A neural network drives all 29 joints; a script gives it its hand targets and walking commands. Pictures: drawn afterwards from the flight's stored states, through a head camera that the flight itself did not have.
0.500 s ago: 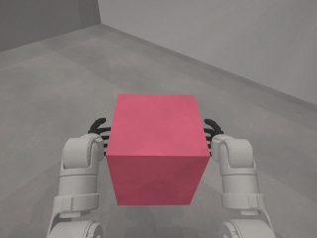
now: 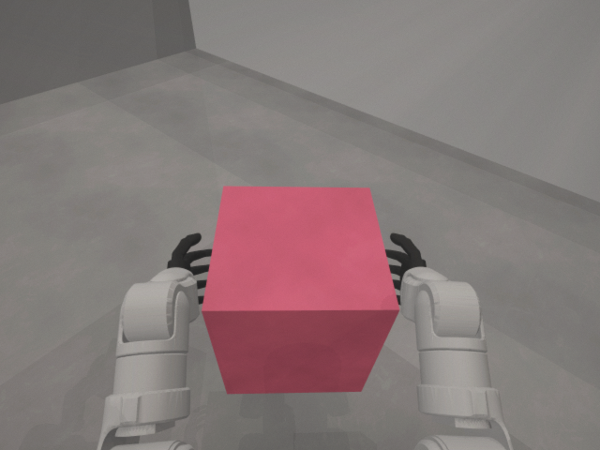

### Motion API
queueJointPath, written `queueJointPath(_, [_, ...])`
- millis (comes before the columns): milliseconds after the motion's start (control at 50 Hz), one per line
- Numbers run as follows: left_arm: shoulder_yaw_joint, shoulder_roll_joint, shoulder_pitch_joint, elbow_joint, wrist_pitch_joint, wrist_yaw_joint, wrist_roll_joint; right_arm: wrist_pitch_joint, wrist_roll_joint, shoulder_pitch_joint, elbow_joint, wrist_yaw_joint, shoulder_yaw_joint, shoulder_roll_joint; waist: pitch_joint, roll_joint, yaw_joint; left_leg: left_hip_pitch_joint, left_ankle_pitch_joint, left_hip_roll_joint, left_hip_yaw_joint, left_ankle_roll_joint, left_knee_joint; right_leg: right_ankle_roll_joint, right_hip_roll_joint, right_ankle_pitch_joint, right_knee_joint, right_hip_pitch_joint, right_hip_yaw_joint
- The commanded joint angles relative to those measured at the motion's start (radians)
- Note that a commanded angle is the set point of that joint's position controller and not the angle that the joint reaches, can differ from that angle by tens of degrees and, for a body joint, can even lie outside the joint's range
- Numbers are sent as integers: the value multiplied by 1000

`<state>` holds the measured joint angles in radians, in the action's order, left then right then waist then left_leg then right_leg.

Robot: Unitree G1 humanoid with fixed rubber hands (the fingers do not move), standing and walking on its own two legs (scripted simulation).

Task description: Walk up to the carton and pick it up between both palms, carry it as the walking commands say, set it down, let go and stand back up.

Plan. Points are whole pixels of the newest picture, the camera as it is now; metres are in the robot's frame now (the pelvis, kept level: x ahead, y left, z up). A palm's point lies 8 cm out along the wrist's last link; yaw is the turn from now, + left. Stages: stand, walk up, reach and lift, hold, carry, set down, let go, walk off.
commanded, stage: carry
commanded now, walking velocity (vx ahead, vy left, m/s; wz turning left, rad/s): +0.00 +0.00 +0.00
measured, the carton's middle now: (296, 294) +0.35 +0.00 +0.03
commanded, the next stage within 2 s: none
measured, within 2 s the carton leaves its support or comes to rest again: neither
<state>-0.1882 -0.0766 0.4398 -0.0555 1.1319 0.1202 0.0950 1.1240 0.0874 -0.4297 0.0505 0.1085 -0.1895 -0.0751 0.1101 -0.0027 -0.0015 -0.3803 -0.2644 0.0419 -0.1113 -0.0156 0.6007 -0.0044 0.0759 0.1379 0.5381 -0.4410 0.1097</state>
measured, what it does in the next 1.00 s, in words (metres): stands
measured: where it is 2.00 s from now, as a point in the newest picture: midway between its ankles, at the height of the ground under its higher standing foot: outside the picture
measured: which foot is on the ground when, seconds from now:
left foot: down 0.00-1.00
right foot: down 0.00-1.00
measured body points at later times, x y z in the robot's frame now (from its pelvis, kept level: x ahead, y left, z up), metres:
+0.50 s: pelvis +0.01 +0.00 +0.00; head -0.01 +0.00 +0.45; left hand +0.33 +0.16 +0.09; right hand +0.33 -0.15 +0.09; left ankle +0.03 +0.11 -0.73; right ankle +0.08 -0.13 -0.73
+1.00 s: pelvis +0.01 +0.00 +0.00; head -0.01 +0.00 +0.45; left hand +0.33 +0.16 +0.08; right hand +0.33 -0.15 +0.08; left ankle +0.03 +0.11 -0.73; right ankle +0.08 -0.13 -0.73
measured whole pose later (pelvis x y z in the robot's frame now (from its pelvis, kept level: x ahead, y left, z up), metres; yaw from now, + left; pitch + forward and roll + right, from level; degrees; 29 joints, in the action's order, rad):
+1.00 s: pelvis +0.01 +0.00 +0.00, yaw +0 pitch +2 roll +0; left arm -0.18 -0.09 0.39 -0.05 1.08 0.11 0.10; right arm 1.07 0.10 -0.37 0.04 0.10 -0.19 -0.10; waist 0.11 0.00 -0.01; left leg -0.35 -0.28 0.05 -0.12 -0.01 0.59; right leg -0.01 0.08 0.16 0.53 -0.41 0.11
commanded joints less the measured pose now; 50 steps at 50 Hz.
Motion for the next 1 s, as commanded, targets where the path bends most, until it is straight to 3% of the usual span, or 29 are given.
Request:
queueJointPath(0, [642, -987, 621, 88, -25, -251, -384, -32, -375, -629, -94, -239, 645, -972, 322, 5, -1, 67, 64, 113, 102, 4, -118, 14, 90, -29, -62, 185, -93])
queueJointPath(980, [638, -954, 546, 86, -72, -255, -352, -76, -343, -554, -103, -234, 644, -946, 300, 5, -6, 82, 64, 113, 88, 7, -130, 9, 88, -44, -64, 199, -82])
